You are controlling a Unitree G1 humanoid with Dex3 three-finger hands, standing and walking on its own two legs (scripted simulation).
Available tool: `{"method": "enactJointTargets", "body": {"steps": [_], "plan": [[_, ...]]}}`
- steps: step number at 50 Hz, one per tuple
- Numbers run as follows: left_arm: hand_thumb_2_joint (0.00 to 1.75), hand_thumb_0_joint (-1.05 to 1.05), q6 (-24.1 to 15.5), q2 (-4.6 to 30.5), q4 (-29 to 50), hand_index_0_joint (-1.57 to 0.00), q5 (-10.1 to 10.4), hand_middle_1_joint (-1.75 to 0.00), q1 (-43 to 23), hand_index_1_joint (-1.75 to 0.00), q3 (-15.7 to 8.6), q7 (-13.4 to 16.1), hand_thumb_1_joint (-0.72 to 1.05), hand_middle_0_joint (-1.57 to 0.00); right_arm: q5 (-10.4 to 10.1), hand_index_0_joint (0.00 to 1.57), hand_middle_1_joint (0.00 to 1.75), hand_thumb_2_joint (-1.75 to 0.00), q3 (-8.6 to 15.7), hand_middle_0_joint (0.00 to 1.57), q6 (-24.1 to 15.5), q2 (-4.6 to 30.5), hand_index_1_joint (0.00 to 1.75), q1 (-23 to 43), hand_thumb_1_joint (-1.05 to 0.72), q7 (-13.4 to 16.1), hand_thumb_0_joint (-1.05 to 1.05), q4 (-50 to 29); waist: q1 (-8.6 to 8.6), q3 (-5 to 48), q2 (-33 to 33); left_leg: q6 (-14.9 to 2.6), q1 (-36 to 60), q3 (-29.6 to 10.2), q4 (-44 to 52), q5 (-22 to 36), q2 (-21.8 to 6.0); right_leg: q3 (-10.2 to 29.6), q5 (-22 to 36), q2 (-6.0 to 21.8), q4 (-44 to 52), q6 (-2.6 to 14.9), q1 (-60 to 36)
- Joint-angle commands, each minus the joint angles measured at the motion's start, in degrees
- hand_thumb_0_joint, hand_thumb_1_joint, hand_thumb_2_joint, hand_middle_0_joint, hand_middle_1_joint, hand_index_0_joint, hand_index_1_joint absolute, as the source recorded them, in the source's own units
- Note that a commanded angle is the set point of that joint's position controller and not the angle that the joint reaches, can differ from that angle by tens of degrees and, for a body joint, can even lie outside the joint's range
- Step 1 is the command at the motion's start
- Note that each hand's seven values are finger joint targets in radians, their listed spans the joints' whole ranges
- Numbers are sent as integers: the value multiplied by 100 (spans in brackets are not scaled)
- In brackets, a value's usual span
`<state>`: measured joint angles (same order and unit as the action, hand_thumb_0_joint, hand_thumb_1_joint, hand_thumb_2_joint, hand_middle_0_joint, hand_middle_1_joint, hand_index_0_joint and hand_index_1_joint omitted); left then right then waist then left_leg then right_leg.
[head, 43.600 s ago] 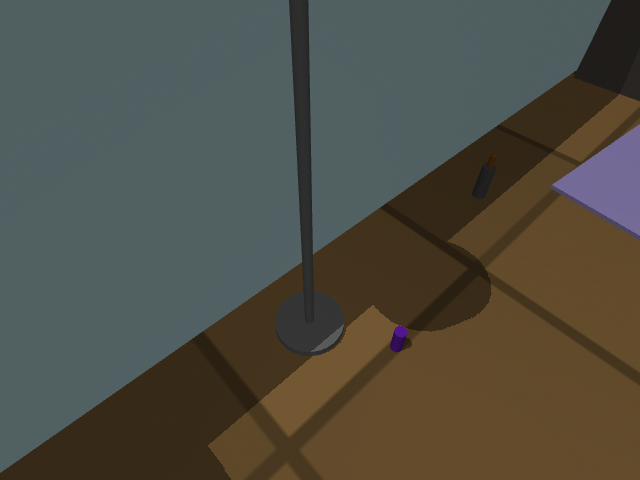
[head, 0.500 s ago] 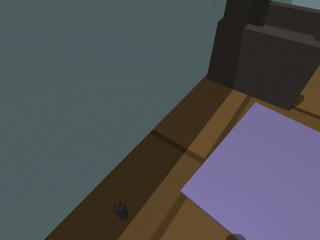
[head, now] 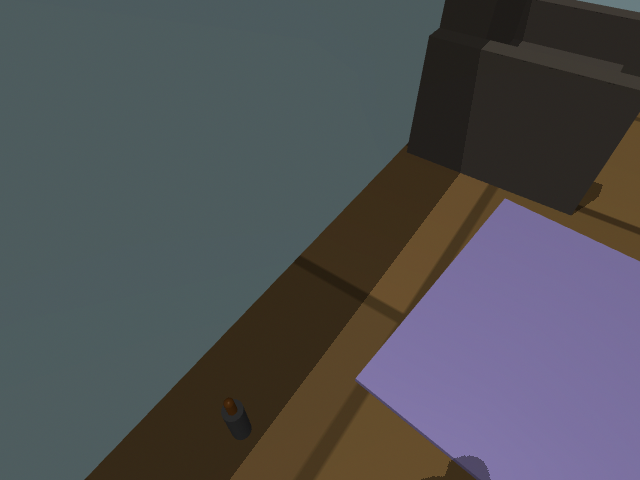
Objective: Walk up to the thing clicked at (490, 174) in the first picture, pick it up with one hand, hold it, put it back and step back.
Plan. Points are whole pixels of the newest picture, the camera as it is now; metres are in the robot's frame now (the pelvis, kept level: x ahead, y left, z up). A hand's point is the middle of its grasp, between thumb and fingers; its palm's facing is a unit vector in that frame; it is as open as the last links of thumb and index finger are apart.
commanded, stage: stand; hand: left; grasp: from above
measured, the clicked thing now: (235, 416) +0.42 +0.24 -0.67
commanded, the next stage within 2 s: step back in 1.08 s
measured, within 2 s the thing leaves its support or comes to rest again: neither
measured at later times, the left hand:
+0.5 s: hand out of the picture +0.09 +0.25 -0.16, palm faces -0.02 -0.94 -0.34, open 7.3 cm
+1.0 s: hand out of the picture +0.07 +0.25 -0.16, palm faces -0.03 -0.94 -0.34, open 7.3 cm
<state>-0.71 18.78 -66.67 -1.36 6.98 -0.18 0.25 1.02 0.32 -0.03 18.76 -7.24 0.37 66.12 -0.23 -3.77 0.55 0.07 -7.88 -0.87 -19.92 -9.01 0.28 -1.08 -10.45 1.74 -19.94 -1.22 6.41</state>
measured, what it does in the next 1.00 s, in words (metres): stands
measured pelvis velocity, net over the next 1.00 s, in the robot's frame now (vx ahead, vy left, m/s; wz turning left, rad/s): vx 0.01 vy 0.00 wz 0.00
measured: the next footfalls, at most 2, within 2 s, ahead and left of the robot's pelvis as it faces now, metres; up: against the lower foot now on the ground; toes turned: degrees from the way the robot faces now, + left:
right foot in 1.80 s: -0.09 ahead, -0.11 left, +0.00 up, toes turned +1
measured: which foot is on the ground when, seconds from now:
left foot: down 0.00-1.00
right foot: down 0.00-1.00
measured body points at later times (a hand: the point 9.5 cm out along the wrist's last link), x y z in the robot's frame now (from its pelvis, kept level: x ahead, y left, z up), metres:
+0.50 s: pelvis +0.02 +0.00 +0.00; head +0.02 -0.01 +0.45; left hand +0.09 +0.29 -0.13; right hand +0.09 -0.30 -0.14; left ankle +0.02 +0.12 -0.75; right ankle +0.01 -0.13 -0.75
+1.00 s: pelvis +0.01 +0.00 +0.00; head +0.02 -0.01 +0.45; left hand +0.08 +0.29 -0.13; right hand +0.07 -0.30 -0.14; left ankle +0.02 +0.12 -0.75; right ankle +0.01 -0.13 -0.75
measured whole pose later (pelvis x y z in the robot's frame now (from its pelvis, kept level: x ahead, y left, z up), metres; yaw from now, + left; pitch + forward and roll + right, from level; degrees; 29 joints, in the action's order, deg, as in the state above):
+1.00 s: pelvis +0.01 +0.00 +0.00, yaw +0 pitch -2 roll +0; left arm -0.7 19.3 -65.8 -1.1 7.4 -0.5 -0.2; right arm 0.8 0.2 -0.4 19.4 -7.0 0.2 66.1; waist -0.4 -3.5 0.3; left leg 0.4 -6.7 -1.1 -18.3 -9.2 0.0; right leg -1.3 -10.6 1.4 -18.1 -0.9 5.1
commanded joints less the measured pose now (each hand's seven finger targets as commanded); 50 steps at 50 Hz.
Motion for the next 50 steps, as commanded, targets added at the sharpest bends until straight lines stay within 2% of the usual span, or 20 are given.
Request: {"method": "enactJointTargets", "body": {"steps": [1,2,5,6,8,12,14,22,24,25,30,32,37,43,50], "plan": [[90,0,-118,1162,286,-20,34,-30,-187,-30,-227,93,90,-20,-13,20,30,-90,211,20,-140,1185,30,228,-90,55,0,-321,40,450,23,-141,16,-599,397,290,-666,533,429,593,418,179,-134],[90,0,-121,1207,302,-20,30,-30,-205,-30,-240,97,90,-20,-4,20,30,-90,207,20,-152,1161,30,255,-90,57,0,-335,51,489,-48,-135,93,-591,377,495,-685,524,535,595,392,179,-131],[90,0,-113,1186,295,-20,51,-30,-247,-30,-238,96,90,-20,-19,20,30,-90,189,20,-149,1149,30,229,-90,60,0,-309,40,446,-82,-137,106,-578,385,590,-691,505,584,595,406,165,-146],[90,0,-109,1168,292,-20,50,-30,-218,-30,-232,88,90,-20,-17,20,30,-90,185,20,-152,1166,30,193,-90,62,0,-295,25,403,-69,-124,83,-573,421,432,-669,500,530,574,432,153,-111],[90,0,-105,1167,295,-20,44,-30,-218,-30,-242,94,90,-20,-12,20,30,-90,206,20,-152,1220,30,280,-90,68,0,-320,57,474,-20,-137,195,-582,367,698,-716,488,604,590,412,159,-129],[90,0,-103,1182,296,-20,39,-30,-219,-30,-244,87,90,-20,-12,20,30,-90,189,20,-143,1197,30,249,-90,68,0,-318,34,401,-62,-133,124,-559,414,512,-701,490,584,595,446,156,-139],[90,0,-104,1183,315,-20,50,-30,-252,-30,-261,87,90,-20,-15,20,30,-90,187,20,-159,1215,30,238,-90,70,0,-327,40,510,-7,-133,161,-545,386,820,-715,499,859,612,384,160,-260],[90,0,-100,1180,339,-20,60,-30,-283,-30,-263,91,90,-20,-28,20,30,-90,199,20,-168,1239,30,301,-90,78,0,-352,36,547,-46,-128,318,-538,331,1170,-748,456,1036,607,394,158,-271],[90,0,-107,1193,355,-20,56,-30,-269,-30,-266,87,90,-20,-26,20,30,-90,197,20,-166,1245,30,338,-90,78,0,-370,48,549,-65,-143,299,-528,316,1160,-749,451,1119,613,402,155,-290],[90,0,-112,1195,350,-20,61,-30,-286,-30,-260,87,90,-20,-29,20,30,-90,187,20,-163,1212,30,303,-90,70,0,-359,22,504,-87,-101,285,-545,375,1050,-731,442,936,594,422,140,-229],[90,0,-113,1216,353,-20,51,-30,-307,-30,-264,80,90,-20,-28,20,30,-90,198,20,-142,1237,30,325,-90,52,0,-372,13,332,-58,-109,163,-552,424,629,-722,466,541,593,529,162,-160],[90,0,-117,1232,384,-20,48,-30,-283,-30,-269,73,90,-20,-25,20,30,-90,197,20,-148,1208,30,347,-90,49,0,-394,32,430,-74,-115,185,-549,425,688,-726,471,635,602,509,177,-192],[90,0,-104,1227,391,-20,49,-30,-276,-30,-275,56,90,-20,-28,20,30,-90,204,20,-147,1245,30,306,-90,46,0,-364,7,295,31,-103,40,-552,532,192,-694,511,342,591,585,197,-122],[90,0,-101,1227,401,-20,47,-30,-231,-30,-268,44,90,-20,-27,20,30,-90,208,20,-149,1255,30,306,-90,32,0,-366,20,328,6,-110,44,-610,551,97,-712,493,153,578,551,208,-84],[90,0,-123,1209,434,-20,54,-30,-206,-30,-253,48,90,-20,-35,20,30,-90,198,20,-161,1288,30,281,-90,28,0,-369,11,444,3,-129,109,-572,460,423,-708,518,507,623,530,205,-181]]}}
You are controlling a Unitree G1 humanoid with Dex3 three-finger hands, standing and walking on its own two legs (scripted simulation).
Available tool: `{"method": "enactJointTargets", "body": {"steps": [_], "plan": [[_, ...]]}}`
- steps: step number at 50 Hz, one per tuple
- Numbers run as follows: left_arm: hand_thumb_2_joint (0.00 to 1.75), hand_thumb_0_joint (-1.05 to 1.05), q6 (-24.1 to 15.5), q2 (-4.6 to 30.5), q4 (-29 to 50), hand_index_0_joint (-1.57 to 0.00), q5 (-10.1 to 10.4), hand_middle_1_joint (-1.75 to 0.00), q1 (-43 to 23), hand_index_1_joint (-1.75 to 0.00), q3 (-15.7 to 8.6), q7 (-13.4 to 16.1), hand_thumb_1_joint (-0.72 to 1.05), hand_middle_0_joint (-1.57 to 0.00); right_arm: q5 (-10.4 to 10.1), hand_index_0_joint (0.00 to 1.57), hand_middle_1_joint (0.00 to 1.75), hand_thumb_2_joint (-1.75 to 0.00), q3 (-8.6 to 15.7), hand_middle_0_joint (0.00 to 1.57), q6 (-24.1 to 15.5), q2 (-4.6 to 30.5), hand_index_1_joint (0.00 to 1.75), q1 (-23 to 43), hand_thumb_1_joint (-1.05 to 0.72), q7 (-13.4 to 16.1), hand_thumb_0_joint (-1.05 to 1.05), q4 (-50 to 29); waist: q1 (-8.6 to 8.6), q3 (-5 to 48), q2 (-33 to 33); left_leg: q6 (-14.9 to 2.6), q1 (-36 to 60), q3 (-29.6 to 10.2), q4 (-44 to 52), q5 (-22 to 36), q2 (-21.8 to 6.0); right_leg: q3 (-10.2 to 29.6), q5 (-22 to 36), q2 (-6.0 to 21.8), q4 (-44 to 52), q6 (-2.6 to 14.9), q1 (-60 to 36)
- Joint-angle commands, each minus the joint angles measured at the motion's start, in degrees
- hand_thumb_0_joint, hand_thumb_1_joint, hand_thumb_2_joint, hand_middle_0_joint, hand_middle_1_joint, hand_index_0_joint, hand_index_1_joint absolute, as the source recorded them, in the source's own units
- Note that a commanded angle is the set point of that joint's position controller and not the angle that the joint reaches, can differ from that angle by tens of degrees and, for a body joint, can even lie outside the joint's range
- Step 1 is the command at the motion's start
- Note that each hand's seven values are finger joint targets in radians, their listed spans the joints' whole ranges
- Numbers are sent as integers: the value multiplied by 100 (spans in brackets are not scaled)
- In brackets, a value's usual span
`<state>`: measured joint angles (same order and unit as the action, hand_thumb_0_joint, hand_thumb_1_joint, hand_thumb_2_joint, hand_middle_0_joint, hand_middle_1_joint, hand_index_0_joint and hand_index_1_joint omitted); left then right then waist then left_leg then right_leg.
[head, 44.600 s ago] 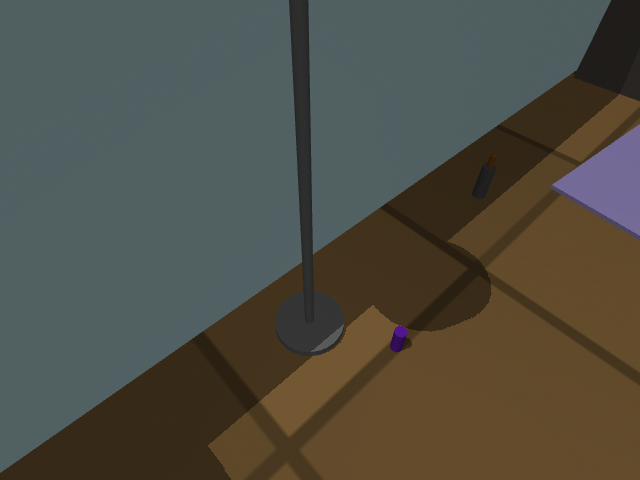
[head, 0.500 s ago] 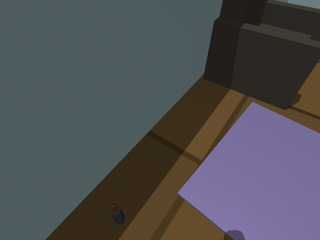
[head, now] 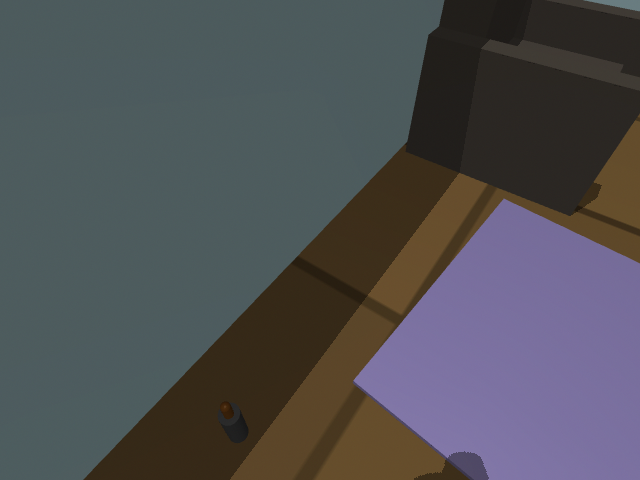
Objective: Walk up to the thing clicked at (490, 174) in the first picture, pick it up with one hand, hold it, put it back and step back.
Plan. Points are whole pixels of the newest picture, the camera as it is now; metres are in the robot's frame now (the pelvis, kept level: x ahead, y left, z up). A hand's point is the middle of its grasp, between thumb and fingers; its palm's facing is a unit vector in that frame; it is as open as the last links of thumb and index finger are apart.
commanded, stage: stand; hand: left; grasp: from above
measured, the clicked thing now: (232, 419) +0.41 +0.24 -0.67
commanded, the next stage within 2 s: step back in 0.08 s
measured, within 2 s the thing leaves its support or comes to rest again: neither
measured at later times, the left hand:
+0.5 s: hand out of the picture +0.10 +0.30 -0.18, palm faces -0.01 -0.93 -0.37, open 7.3 cm
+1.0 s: hand out of the picture -0.06 +0.28 -0.15, palm faces -0.05 -0.91 -0.40, open 7.3 cm
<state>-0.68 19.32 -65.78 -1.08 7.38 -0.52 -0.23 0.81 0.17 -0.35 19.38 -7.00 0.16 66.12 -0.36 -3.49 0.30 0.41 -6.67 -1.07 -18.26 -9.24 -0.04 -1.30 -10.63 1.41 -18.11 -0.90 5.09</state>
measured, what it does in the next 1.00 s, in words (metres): walks backwards: right foot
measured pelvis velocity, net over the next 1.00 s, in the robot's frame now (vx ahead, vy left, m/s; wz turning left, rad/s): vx -0.16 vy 0.03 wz -0.03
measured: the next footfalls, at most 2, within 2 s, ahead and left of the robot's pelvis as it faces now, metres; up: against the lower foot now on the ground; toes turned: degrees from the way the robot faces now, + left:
right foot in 0.80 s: -0.11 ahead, -0.11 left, +0.00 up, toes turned +0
left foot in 1.14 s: -0.18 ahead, +0.16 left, +0.00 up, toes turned -2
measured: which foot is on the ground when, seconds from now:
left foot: down 0.00-0.84, up 0.86-1.00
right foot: down 0.00-0.40, up 0.42-0.78, down 0.80-1.00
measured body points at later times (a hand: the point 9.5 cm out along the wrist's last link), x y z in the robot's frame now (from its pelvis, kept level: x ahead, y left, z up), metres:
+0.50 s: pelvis -0.06 +0.04 -0.03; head +0.01 +0.06 +0.41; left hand +0.10 +0.35 -0.16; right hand +0.01 -0.29 -0.14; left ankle -0.04 +0.13 -0.75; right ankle -0.04 -0.12 -0.71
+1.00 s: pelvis -0.16 +0.03 -0.02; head -0.11 +0.00 +0.43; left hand -0.05 +0.33 -0.13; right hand -0.08 -0.30 -0.15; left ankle -0.18 +0.16 -0.67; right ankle -0.15 -0.11 -0.75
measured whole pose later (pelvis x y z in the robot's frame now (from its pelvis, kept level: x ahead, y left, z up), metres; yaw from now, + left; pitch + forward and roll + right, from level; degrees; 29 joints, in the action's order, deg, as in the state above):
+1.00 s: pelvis -0.16 +0.03 -0.02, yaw -2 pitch -2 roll +1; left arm 1.8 19.5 -48.7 -2.1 9.3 -3.6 0.2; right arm -0.5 2.6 2.7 23.5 -8.9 1.1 50.5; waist -0.1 -8.3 1.1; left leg 0.3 -26.7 -7.9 -65.6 -28.1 7.5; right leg 3.3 -16.7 1.3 -34.9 0.2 16.8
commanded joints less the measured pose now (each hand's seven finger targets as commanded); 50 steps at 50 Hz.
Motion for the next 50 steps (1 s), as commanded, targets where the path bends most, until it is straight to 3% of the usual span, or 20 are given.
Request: {"method": "enactJointTargets", "body": {"steps": [1,3,4,8,12,15,18,19,20,21,24,27,34,39,40,41,42,43,46,50], "plan": [[90,0,-118,1196,336,-20,25,-30,-246,-30,-227,100,90,-20,-15,20,30,-90,209,20,-126,1195,30,282,-90,52,0,-361,30,397,-26,-138,25,-577,307,471,-665,498,500,624,325,170,6],[90,0,-119,1192,342,-20,34,-30,-243,-30,-227,100,90,-20,-10,20,30,-90,202,20,-124,1204,30,219,-90,54,0,-358,21,421,-61,-156,2,-556,289,539,-680,522,529,649,329,179,-39],[90,0,-64,1615,490,-20,135,-30,-259,-30,-497,117,90,-20,-64,20,30,-90,354,20,-19,1567,30,354,-90,14,0,-537,12,-138,-78,-341,-397,-595,-381,1683,-578,513,1554,576,-235,246,321],[90,0,4,1462,777,-20,164,-30,-118,-30,-556,157,90,-20,-150,20,30,-90,412,20,68,1405,30,193,-90,-2,0,-834,-19,614,-90,-523,-286,-432,-1082,2362,-545,418,2102,590,-776,497,90],[90,0,119,1575,1169,-20,120,-30,-400,-30,-614,144,90,-20,-128,20,30,-90,490,20,207,1383,30,28,-90,-9,0,-1061,-72,811,-381,-490,-507,-244,-2006,1170,-152,967,1724,1154,-782,1011,492],[90,0,158,1763,1538,-20,-5,-30,-838,-30,-665,154,90,-20,-94,20,30,-90,541,20,310,1317,30,-311,-90,-57,0,-1215,-164,696,-1079,-415,-588,-172,-3162,-1351,253,1484,1791,1910,-612,1526,1174],[90,0,205,1742,1796,-20,-43,-30,-1269,-30,-635,152,90,-20,-82,20,30,-90,640,20,293,1407,30,-821,-90,-119,0,-1264,-426,508,-1061,-575,-263,-418,-2664,-884,-50,1118,950,1585,-1265,1131,1929],[90,0,230,1559,1831,-20,-6,-30,-1160,-30,-600,150,90,-20,-60,20,30,-90,653,20,249,1488,30,-736,-90,-114,0,-1316,-340,403,-406,-646,-626,-709,-1790,425,-397,644,411,915,-2099,810,1692],[90,0,268,1247,1840,-20,73,-30,-977,-30,-549,167,90,-20,7,20,30,-90,712,20,193,1819,30,-439,-90,-92,0,-1463,-258,191,829,-882,-952,-1983,-544,1770,-1172,270,-753,-242,-3196,383,1878],[90,0,301,1177,1846,-20,65,-30,-770,-30,-569,213,90,-20,72,20,30,-90,770,20,134,2078,30,-445,-90,-61,0,-1555,-188,270,1093,-1073,-673,-2862,-239,2369,-1606,807,-2456,-723,-3842,335,2160],[90,0,332,1244,1733,-20,50,-30,-376,-30,-566,292,90,-20,87,20,30,-90,737,20,75,2045,30,-43,-90,45,0,-1785,-54,495,896,-1397,-677,-2627,-569,2825,-1798,1384,-2564,-730,-5054,340,2283],[90,0,335,1388,1688,-20,85,-30,0,-30,-600,257,90,-20,110,20,30,-90,687,20,49,1653,30,214,-90,137,0,-1982,181,730,684,-1342,-126,-1634,-880,2236,-1291,1270,-1852,-622,-5203,254,2430],[90,0,166,1236,2062,-20,51,-30,-144,-30,-606,207,90,-20,44,20,30,-90,673,20,82,1586,30,-474,-90,192,0,-2041,-250,1008,697,-1573,1120,-1500,-1381,2942,-1479,846,-1973,-316,-3276,-24,2402],[90,0,104,1172,1679,-20,-28,-30,619,-30,-683,155,90,-20,-61,20,30,-90,620,20,214,1659,30,12,-90,131,0,-2143,69,957,750,-922,-646,-978,-1758,1295,-942,181,-29,-304,-645,218,380],[90,0,81,1426,1696,-20,-83,-30,696,-30,-744,149,90,-20,-120,20,30,-90,578,20,221,1549,30,26,-90,112,0,-2158,76,932,360,-637,-1412,-897,-1903,512,-701,789,307,50,-793,405,-47],[90,0,77,1775,1771,-20,-112,-30,665,-30,-827,135,90,-20,-139,20,30,-90,506,20,219,1343,30,19,-90,97,0,-2223,81,695,-785,-286,-2423,-509,-2783,-1006,46,2263,292,1039,-460,861,-77],[90,0,99,2295,1985,-20,-85,-30,322,-30,-907,126,90,-20,-113,20,30,-90,560,20,245,1348,30,218,-90,163,0,-2250,318,384,-1540,-111,-2221,-403,-4160,-2606,614,3421,490,2224,20,1912,1173],[90,0,61,2233,2214,-20,-118,-30,-132,-30,-902,166,90,-20,-93,20,30,-90,651,20,258,1572,30,61,-90,175,0,-2105,161,66,-1431,-29,-1795,-875,-5022,-2625,394,3625,799,2417,70,2058,1877],[90,0,46,1582,2320,-20,-62,-30,-515,-30,-790,195,90,-20,-151,20,30,-90,557,20,217,1389,30,-354,-90,114,0,-1880,-163,26,-794,-89,-2168,-945,-5188,-1976,778,1661,1941,1257,-553,1402,1174],[90,0,100,1395,2349,-20,-109,-30,64,-30,-719,218,90,-20,-118,20,30,-90,459,20,157,1329,30,-272,-90,162,0,-1955,233,310,-854,66,-2408,-623,-4121,-1937,642,1320,2252,925,-977,1255,62]]}}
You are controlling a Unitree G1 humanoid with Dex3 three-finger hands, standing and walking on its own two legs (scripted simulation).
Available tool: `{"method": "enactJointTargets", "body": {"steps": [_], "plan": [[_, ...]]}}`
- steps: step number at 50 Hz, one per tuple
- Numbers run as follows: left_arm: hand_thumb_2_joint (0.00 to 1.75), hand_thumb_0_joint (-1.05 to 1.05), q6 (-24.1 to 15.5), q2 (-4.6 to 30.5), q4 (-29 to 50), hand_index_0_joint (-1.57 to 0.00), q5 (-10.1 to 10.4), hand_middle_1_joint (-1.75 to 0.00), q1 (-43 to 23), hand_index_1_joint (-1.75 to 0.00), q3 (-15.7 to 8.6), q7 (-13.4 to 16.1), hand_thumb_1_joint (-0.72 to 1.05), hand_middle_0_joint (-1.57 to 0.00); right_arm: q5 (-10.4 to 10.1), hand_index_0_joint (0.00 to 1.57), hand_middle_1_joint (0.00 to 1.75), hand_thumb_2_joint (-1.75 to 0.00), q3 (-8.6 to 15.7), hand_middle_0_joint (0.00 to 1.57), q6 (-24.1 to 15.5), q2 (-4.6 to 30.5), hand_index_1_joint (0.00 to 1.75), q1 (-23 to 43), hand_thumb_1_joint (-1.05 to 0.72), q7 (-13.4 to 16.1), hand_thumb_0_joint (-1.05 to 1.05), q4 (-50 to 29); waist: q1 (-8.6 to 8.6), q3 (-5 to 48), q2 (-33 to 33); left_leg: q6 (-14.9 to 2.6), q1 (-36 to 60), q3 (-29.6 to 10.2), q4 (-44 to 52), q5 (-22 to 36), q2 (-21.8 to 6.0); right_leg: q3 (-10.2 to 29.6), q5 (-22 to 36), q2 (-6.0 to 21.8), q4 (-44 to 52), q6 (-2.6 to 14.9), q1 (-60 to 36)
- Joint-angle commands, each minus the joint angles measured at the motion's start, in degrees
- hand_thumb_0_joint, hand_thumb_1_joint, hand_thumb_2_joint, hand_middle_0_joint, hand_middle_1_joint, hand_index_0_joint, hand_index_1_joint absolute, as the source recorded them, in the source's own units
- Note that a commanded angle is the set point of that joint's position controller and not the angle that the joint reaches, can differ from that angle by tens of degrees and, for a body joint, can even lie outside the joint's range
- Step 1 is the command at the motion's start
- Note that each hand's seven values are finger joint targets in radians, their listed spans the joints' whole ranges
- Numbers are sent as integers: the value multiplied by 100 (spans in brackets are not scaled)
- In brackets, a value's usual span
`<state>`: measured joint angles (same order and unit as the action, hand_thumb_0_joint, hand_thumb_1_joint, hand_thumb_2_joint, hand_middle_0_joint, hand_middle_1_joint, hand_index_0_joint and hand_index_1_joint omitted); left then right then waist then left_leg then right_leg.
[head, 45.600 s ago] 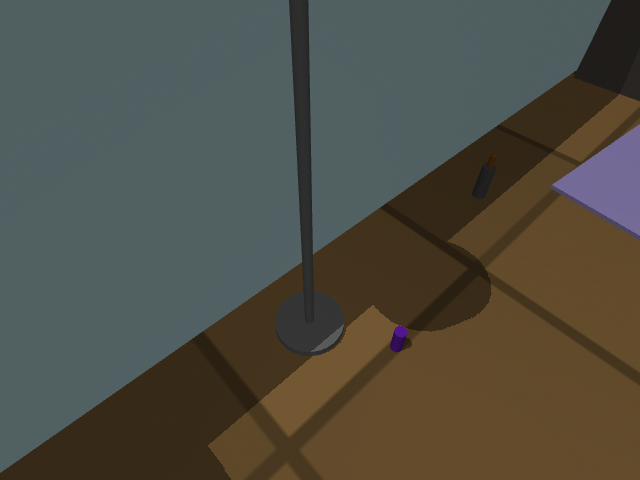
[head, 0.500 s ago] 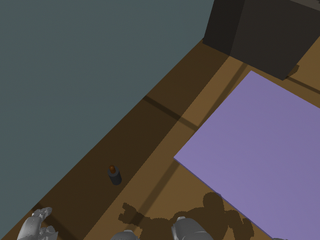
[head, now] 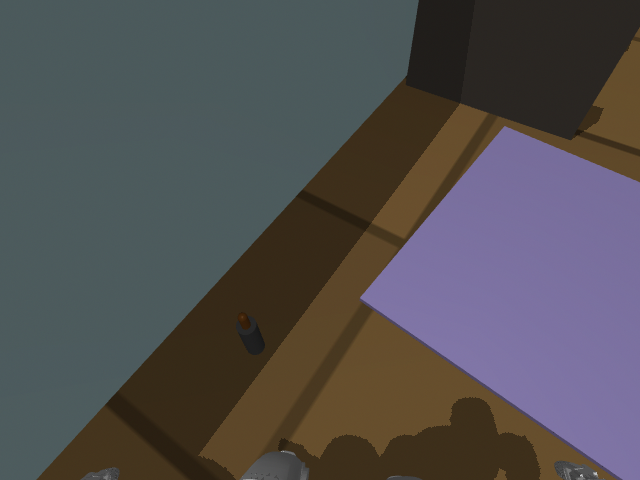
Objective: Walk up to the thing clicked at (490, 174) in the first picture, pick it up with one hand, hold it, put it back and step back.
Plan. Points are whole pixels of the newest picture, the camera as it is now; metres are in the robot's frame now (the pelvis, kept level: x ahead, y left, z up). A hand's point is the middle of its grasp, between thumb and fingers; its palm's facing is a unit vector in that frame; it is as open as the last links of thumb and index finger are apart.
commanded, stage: step back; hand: left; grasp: from above
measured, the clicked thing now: (249, 331) +0.57 +0.24 -0.65
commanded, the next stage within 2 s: none
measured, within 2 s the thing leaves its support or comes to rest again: neither
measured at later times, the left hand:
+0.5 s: hand out of the picture -0.08 +0.29 -0.16, palm faces -0.04 -0.92 -0.38, open 7.3 cm
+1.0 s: hand out of the picture -0.20 +0.27 -0.15, palm faces +0.03 -0.92 -0.40, open 7.3 cm
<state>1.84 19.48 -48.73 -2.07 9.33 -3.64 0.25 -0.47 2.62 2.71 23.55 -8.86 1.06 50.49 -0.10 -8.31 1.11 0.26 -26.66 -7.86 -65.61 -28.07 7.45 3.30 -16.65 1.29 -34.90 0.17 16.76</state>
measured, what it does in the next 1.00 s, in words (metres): walks backwards: left foot, then right foot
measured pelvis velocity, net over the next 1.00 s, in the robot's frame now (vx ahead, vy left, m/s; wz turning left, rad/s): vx -0.33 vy -0.01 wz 0.05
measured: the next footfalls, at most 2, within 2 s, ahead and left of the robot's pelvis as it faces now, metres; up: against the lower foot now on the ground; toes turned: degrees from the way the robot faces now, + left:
left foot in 0.14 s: -0.02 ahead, +0.13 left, +0.00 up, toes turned +0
right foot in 0.56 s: -0.18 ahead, -0.13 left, +0.00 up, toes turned +0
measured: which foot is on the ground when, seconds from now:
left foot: up 0.00-0.12, down 0.14-0.60, up 0.62-0.90, down 0.92-1.00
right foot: down 0.00-0.16, up 0.18-0.54, down 0.56-0.94, up 0.96-1.00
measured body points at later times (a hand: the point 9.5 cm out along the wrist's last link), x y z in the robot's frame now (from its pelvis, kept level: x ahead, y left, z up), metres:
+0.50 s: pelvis -0.16 +0.01 -0.01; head -0.10 +0.03 +0.44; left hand -0.08 +0.33 -0.14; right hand -0.02 -0.30 -0.10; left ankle -0.06 +0.13 -0.73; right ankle -0.20 -0.14 -0.69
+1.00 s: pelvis -0.33 -0.01 -0.01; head -0.27 +0.01 +0.43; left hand -0.20 +0.32 -0.12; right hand -0.27 -0.31 -0.13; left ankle -0.33 +0.12 -0.73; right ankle -0.25 -0.13 -0.70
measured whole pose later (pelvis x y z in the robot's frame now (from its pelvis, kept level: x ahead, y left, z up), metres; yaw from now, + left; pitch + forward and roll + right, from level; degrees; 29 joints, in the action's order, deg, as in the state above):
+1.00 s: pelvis -0.33 -0.01 -0.01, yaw +3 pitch -3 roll +2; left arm 4.5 23.0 -44.1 -1.4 5.4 -4.7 1.0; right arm 2.0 1.9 1.8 20.0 -13.3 0.7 51.1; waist -0.6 -11.5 -3.9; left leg -0.5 -14.9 -1.1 -37.5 -19.4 2.7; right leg 4.1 -26.3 0.8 -51.6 0.5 27.8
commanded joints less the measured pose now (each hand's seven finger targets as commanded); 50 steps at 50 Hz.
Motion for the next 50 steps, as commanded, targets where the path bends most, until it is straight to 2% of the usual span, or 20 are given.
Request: {"method": "enactJointTargets", "body": {"steps": [1,4,6,7,9,10,14,21,27,29,30,31,34,36,41,44,46,47,48,50], "plan": [[90,0,-137,1412,669,-20,-12,-30,-41,-30,-422,191,90,-20,11,20,30,-90,211,20,-165,898,30,-74,-90,75,0,-440,254,899,-1072,102,-386,143,1067,-105,-231,896,2955,1026,619,1193,-1395],[90,0,-56,1512,800,-20,33,-30,-204,-30,-418,211,90,-20,79,20,30,-90,246,20,-223,844,30,-367,-90,56,0,-450,101,1291,-1393,-44,313,383,2857,147,-708,977,3115,1222,208,1079,-1606],[90,0,39,1547,859,-20,146,-30,-383,-30,-368,160,90,-20,156,20,30,-90,329,20,-272,867,30,-741,-90,43,0,-260,-127,1355,-1047,-88,1254,775,4452,1831,-578,585,2684,900,-460,772,-1079],[90,0,88,1342,883,-20,176,-30,-199,-30,-314,135,90,-20,236,20,30,-90,404,20,-307,1034,30,-590,-90,47,0,-337,4,1397,-580,-192,1766,69,4459,2592,-977,496,1781,542,-844,503,-374],[90,0,105,1246,889,-20,194,-30,-220,-30,-345,197,90,-20,268,20,30,-90,558,20,-283,1979,30,-183,-90,-21,0,-563,-77,1281,1017,-1469,1649,-2088,4416,3958,-2852,422,-2052,-757,-2611,112,1062],[90,0,95,1399,855,-20,133,-30,-466,-30,-394,257,90,-20,269,20,30,-90,586,20,-291,2041,30,-198,-90,-5,0,-574,-318,1073,1167,-1856,917,-2642,4642,3476,-3131,834,-2278,-683,-3315,93,823],[90,0,81,1368,565,-20,214,-30,274,-30,-415,148,90,-20,245,20,30,-90,353,20,-293,1149,30,502,-90,59,0,-697,247,729,634,-1131,1456,-573,4217,3481,-1962,887,-1042,-775,-3870,126,1340],[90,0,-2,1240,657,-20,112,-30,205,-30,-383,100,90,-20,181,20,30,-90,430,20,-252,1218,30,-116,-90,89,0,-743,-220,1136,760,-1585,2467,-605,3870,3711,-2256,472,-1312,-450,-2229,-260,1091],[90,0,-25,1247,51,-20,88,-30,1312,-30,-452,-11,90,-20,176,20,30,-90,503,20,-67,1507,30,421,-90,29,0,-910,194,1334,1091,-1002,865,-407,3845,1474,-1964,-374,-168,-218,640,100,-897],[90,0,-48,1589,70,-20,-59,-30,1327,-30,-558,-20,90,-20,99,20,30,-90,404,20,-25,1161,30,368,-90,8,0,-954,230,1001,-82,-428,-302,-72,2905,75,-1184,1027,-978,402,1231,488,-903],[90,0,-45,2191,340,-20,-63,-30,877,-30,-691,-33,90,-20,69,20,30,-90,354,20,-57,857,30,570,-90,45,0,-1085,355,555,-1533,-78,-752,280,1411,-344,-78,2653,-1771,1579,2008,1111,137],[90,0,-40,2599,612,-20,-95,-30,180,-30,-742,19,90,-20,143,20,30,-90,471,20,-37,1141,30,524,-90,119,0,-1002,391,133,-1798,73,-228,-108,159,-529,-344,3533,-2181,2449,2568,1758,1571],[90,0,-110,1730,808,-20,-63,-30,-731,-30,-536,88,90,-20,62,20,30,-90,451,20,-58,1151,30,-164,-90,24,0,-535,-240,-25,-794,-27,118,-262,-507,323,-55,1277,-526,1243,1747,1119,1462],[90,0,-103,1575,802,-20,-86,-30,-612,-30,-554,70,90,-20,82,20,30,-90,328,20,-114,912,30,-420,-90,64,0,-480,-167,373,-1007,52,-136,-98,-489,418,79,749,415,879,1359,903,627],[90,0,-22,1484,795,-20,-96,-30,33,-30,-516,177,90,-20,125,20,30,-90,244,20,-236,803,30,-351,-90,88,0,-611,243,974,-1404,95,-211,331,1974,-177,-532,838,1866,1213,659,1041,-1383],[90,0,102,1517,825,-20,46,-30,50,-30,-458,153,90,-20,197,20,30,-90,294,20,-312,767,30,-754,-90,91,0,-413,123,1375,-1303,-42,768,803,4221,1144,-574,551,2706,1035,-371,849,-1505],[90,0,193,1225,930,-20,88,-30,154,-30,-335,106,90,-20,291,20,30,-90,454,20,-318,1160,30,-820,-90,105,0,-373,188,1421,-365,-274,1858,-211,4476,2505,-1220,330,1318,576,-971,420,-37],[90,0,193,999,976,-20,153,-30,205,-30,-281,89,90,-20,332,20,30,-90,558,20,-288,1695,30,-582,-90,99,0,-467,259,1315,835,-822,2256,-1695,4411,3502,-2390,-198,-771,-313,-1845,159,1256],[90,0,190,1295,1063,-20,120,-30,-322,-30,-387,169,90,-20,267,20,30,-90,603,20,-268,2182,30,-493,-90,64,0,-594,-173,1211,1184,-1752,1133,-2329,4520,3506,-3146,318,-2174,-420,-2671,61,953],[90,0,212,1542,873,-20,108,-30,-523,-30,-483,132,90,-20,274,20,30,-90,503,20,-324,1783,30,-72,-90,133,0,-601,-82,703,735,-1755,320,-1705,4516,3393,-2897,840,-1796,-427,-3657,81,612]]}}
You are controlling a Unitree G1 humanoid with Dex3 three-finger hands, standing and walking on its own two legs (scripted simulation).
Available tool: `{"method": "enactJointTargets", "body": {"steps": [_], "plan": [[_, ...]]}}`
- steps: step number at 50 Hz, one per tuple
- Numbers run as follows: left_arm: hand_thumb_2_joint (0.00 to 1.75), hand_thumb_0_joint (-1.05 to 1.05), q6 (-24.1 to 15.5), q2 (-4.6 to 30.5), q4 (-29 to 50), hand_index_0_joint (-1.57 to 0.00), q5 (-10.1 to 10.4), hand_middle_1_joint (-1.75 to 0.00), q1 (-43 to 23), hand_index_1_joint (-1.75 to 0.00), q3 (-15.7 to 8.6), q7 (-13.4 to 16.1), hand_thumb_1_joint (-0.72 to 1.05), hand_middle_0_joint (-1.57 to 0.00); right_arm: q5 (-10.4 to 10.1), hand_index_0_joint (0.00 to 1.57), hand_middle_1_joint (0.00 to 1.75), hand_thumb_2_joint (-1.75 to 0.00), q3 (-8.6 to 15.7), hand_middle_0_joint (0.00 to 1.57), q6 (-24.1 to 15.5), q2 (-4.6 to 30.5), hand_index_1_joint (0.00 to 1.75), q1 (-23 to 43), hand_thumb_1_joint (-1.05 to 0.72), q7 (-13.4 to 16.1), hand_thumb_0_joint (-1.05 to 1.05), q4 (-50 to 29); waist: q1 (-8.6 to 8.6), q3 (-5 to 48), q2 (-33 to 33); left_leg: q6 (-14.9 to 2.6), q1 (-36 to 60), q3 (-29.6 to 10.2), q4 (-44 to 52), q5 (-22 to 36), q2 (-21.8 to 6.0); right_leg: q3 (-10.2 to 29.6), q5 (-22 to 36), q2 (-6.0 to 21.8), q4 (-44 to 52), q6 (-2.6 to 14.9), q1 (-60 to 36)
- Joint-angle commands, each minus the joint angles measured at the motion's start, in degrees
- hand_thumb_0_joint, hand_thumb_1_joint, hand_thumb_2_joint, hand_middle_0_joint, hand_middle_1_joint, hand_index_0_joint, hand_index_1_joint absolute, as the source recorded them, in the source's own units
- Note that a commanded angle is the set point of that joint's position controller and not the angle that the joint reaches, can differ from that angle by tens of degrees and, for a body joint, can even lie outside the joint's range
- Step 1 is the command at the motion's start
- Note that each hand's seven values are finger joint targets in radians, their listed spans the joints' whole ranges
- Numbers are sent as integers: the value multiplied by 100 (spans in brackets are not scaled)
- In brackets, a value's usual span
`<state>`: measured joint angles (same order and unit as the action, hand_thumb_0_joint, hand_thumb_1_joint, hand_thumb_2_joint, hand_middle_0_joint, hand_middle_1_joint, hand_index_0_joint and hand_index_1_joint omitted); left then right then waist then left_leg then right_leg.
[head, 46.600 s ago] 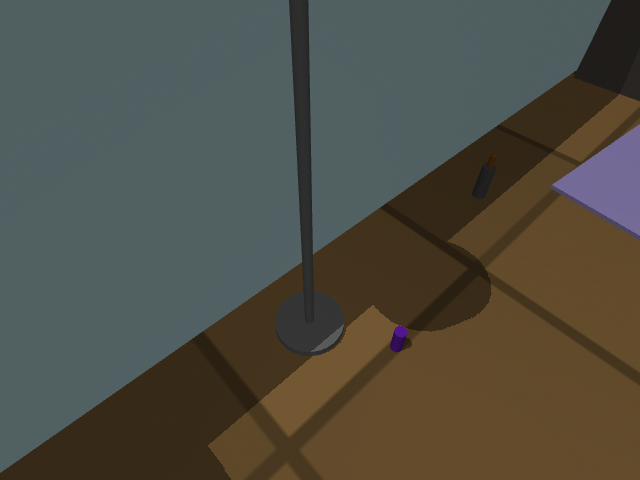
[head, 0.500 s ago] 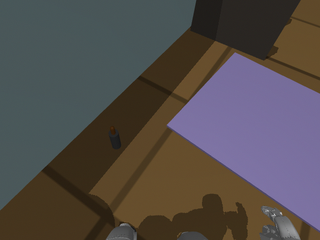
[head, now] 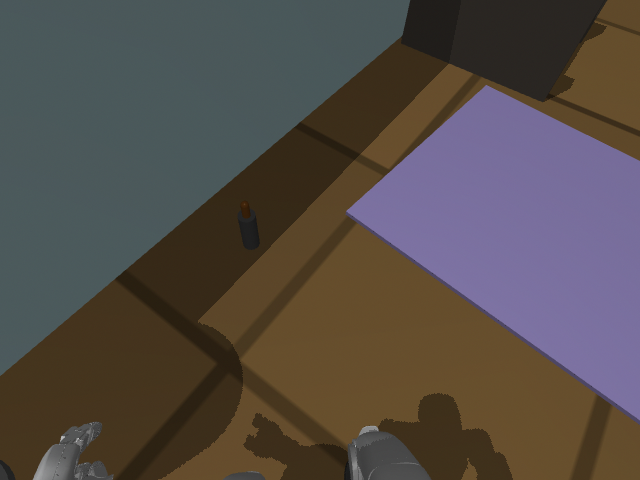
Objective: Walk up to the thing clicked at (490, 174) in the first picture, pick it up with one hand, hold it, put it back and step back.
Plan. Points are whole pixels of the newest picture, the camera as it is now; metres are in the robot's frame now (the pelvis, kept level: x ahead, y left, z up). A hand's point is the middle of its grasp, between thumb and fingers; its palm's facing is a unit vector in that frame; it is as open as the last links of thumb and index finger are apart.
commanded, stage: step back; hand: left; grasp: from above
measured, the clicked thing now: (248, 224) +0.91 +0.20 -0.64
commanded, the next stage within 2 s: stand in 1.44 s
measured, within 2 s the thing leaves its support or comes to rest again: neither
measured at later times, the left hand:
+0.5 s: hand out of the picture -0.08 +0.23 -0.13, palm faces -0.04 -0.90 -0.44, open 7.3 cm
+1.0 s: hand out of the picture -0.11 +0.22 -0.12, palm faces +0.03 -0.91 -0.40, open 7.3 cm
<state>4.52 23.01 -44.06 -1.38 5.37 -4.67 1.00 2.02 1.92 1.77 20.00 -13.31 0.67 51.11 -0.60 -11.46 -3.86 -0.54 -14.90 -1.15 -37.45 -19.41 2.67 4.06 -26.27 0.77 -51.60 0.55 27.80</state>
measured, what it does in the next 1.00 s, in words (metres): walks backwards: right foot, then left foot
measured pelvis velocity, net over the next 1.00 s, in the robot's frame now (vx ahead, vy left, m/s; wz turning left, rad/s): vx -0.15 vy -0.05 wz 0.01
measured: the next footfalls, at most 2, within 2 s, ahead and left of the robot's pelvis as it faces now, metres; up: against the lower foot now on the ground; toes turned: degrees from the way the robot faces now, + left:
right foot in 0.26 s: -0.10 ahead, -0.16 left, +0.00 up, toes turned +0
left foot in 0.56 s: -0.12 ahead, +0.09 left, +0.00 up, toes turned -2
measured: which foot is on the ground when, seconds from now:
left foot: down 0.00-0.28, up 0.30-0.54, down 0.56-0.84, up 0.86-1.00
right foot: up 0.00-0.24, down 0.26-1.00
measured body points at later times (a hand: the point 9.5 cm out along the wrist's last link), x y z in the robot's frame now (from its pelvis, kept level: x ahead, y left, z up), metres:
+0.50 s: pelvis -0.14 -0.04 +0.01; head -0.12 -0.07 +0.45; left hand -0.08 +0.28 -0.10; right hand -0.06 -0.36 -0.12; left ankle -0.14 +0.11 -0.69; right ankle -0.14 -0.16 -0.72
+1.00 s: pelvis -0.15 -0.05 +0.02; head -0.14 -0.07 +0.47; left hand -0.11 +0.26 -0.09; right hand -0.07 -0.37 -0.11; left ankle -0.13 +0.09 -0.67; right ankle -0.14 -0.15 -0.72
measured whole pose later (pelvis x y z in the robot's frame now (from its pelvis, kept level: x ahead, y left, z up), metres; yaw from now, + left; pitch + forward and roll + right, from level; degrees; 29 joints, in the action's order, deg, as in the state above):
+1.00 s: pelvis -0.15 -0.05 +0.02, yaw +1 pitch -3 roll +0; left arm -3.5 20.1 -55.5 -2.2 14.7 -3.3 -0.4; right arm 1.7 3.7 0.4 23.2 -13.1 -0.8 55.7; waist 1.7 -3.8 2.4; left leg -0.2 -23.0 -5.4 -52.6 -24.8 1.0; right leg -3.5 -16.2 0.3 -30.5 2.2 11.5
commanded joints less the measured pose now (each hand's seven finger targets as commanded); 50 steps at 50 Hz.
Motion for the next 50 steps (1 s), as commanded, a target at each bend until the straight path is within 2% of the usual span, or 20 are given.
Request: {"method": "enactJointTargets", "body": {"steps": [1,8,12,14,15,16,19,23,27,29,30,31,32,40,41,42,43,44,47,50], "plan": [[90,0,-47,1048,302,-20,112,-30,184,-30,-371,20,90,-20,54,20,30,-90,466,20,-232,1803,30,640,-90,189,0,-706,234,1079,984,-1360,-348,-1533,1346,3086,-1862,828,-444,-493,-2177,75,-202],[90,0,-212,890,196,-20,19,-30,516,-30,-280,-40,90,-20,20,20,30,-90,479,20,-128,1694,30,412,-90,176,0,-791,38,1303,1563,-1348,770,-1224,832,2680,-1798,155,-429,-139,123,-150,-268],[90,0,-419,854,-404,-20,-33,-30,1122,-30,-275,-18,90,-20,-79,20,30,-90,437,20,23,1658,30,649,-90,99,0,-721,246,1806,1396,-804,254,-518,-135,1816,-1184,-406,1213,-242,3223,43,-1883],[90,0,-488,1692,-360,-20,-164,-30,1067,-30,-499,-8,90,-20,-121,20,30,-90,246,20,-2,1032,30,506,-90,92,0,-904,172,1449,-742,-156,-2254,-227,-1349,-1068,18,2230,1166,1193,3091,553,-2521],[90,0,-481,2149,-108,-20,-190,-30,658,-30,-575,16,90,-20,-100,20,30,-90,369,20,-14,1255,30,843,-90,195,0,-956,474,1340,-811,55,-1634,-882,-2091,-1631,-72,3075,1146,2262,3240,1548,-1049],[90,0,-482,1999,-29,-20,-148,-30,186,-30,-521,43,90,-20,-139,20,30,-90,482,20,-36,1517,30,787,-90,184,0,-760,298,965,-745,46,-949,-1025,-2506,-1436,-326,3060,883,2366,3416,1642,7],[90,0,-562,1250,-155,-20,-118,-30,31,-30,-315,52,90,-20,-193,20,30,-90,337,20,-88,1273,30,596,-90,89,0,-485,1,827,-101,4,-1186,-662,-2426,-674,115,884,2542,1131,2527,988,-893],[90,0,-636,1386,-324,-20,-181,-30,733,-30,-352,14,90,-20,-86,20,30,-90,283,20,-174,1173,30,748,-90,32,0,-480,429,862,-572,105,-1374,-356,-958,-832,-88,1148,1017,998,2702,897,-1790],[90,0,-546,1408,-284,-20,-91,-30,437,-30,-305,-57,90,-20,-22,20,30,-90,374,20,-302,1142,30,238,-90,-52,0,-168,152,1109,-691,19,149,139,1231,-539,-129,1047,149,1212,2636,925,-1270],[90,0,-540,944,-295,-20,-40,-30,654,-30,-128,-69,90,-20,46,20,30,-90,501,20,-396,1322,30,-33,-90,-27,0,-10,93,1461,73,-276,1500,-1000,1877,-58,-560,571,832,773,1512,449,-480],[90,0,-563,605,-288,-20,43,-30,691,-30,-29,-79,90,-20,83,20,30,-90,564,20,-417,1683,30,74,-90,-33,0,-52,114,1467,1181,-736,1845,-2566,2158,-699,-1578,-169,192,32,746,107,513],[90,0,-579,1092,-391,-20,35,-30,275,-30,-184,-43,90,-20,17,20,30,-90,600,20,-391,2068,30,174,-90,-70,0,-72,-53,1125,1159,-1400,571,-3115,2361,-1986,-2183,-381,-677,81,293,62,94],[90,0,-612,1352,-435,-20,2,-30,277,-30,-240,-64,90,-20,10,20,30,-90,622,20,-389,2100,30,441,-90,-92,0,-109,43,732,1106,-1493,-166,-3005,2461,-2371,-2246,-134,-651,265,80,116,-269],[90,0,-804,934,-965,-20,-46,-30,1162,-30,-241,-61,90,-20,-64,20,30,-90,369,20,-219,1257,30,580,-90,-169,0,-154,416,881,1032,-534,-934,-836,898,-926,-886,-713,846,-242,2733,165,-2485],[90,0,-833,1209,-1038,-20,-115,-30,1423,-30,-331,-14,90,-20,-96,20,30,-90,294,20,-208,999,30,616,-90,-153,0,-243,540,934,284,-331,-1664,-569,-100,-1076,-445,432,155,331,3067,353,-2943],[90,0,-860,1716,-1016,-20,-149,-30,1577,-30,-442,12,90,-20,-80,20,30,-90,238,20,-208,771,30,664,-90,-112,0,-341,676,852,-646,-132,-2459,-367,-1357,-1416,304,2642,-1484,1710,4082,835,-2821],[90,0,-859,1921,-816,-20,-159,-30,1098,-30,-478,12,90,-20,-11,20,30,-90,374,20,-203,1220,30,619,-90,-44,0,-252,544,475,-99,-56,-2064,-834,-1787,-1358,-173,3254,-1966,2440,4263,1309,-1768],[90,0,-864,1878,-704,-20,-117,-30,749,-30,-480,5,90,-20,-19,20,30,-90,448,20,-238,1438,30,365,-90,-43,0,-135,373,243,-7,-53,-1936,-831,-1944,-1214,-411,3160,-1742,2496,4184,1536,-1466],[90,0,-960,1333,-690,-20,-27,-30,581,-30,-311,16,90,-20,-58,20,30,-90,403,20,-286,1218,30,63,-90,-106,0,104,158,522,151,3,-1516,-827,-1671,-491,-442,1246,386,1539,3709,1006,-1695],[90,0,-959,1349,-710,-20,-39,-30,593,-30,-270,-6,90,-20,-40,20,30,-90,373,20,-238,1120,30,25,-90,-158,0,110,195,651,-175,97,-1039,-435,-1179,-307,-439,643,1054,1325,3518,902,-1415]]}}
